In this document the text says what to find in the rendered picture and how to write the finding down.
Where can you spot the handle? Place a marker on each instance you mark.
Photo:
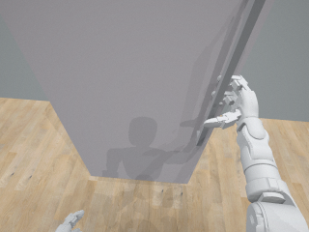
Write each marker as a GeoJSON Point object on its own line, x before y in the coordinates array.
{"type": "Point", "coordinates": [245, 30]}

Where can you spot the right robot forearm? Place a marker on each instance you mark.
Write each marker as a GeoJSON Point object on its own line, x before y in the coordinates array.
{"type": "Point", "coordinates": [263, 181]}

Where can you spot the robot right hand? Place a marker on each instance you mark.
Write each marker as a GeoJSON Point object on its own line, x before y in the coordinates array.
{"type": "Point", "coordinates": [246, 104]}

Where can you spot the robot left hand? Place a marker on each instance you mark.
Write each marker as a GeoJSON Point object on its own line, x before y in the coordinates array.
{"type": "Point", "coordinates": [70, 221]}

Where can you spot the fridge door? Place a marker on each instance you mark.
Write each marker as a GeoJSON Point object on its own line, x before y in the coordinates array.
{"type": "Point", "coordinates": [131, 80]}

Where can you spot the robot right upper arm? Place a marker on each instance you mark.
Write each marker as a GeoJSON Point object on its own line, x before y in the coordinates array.
{"type": "Point", "coordinates": [274, 217]}

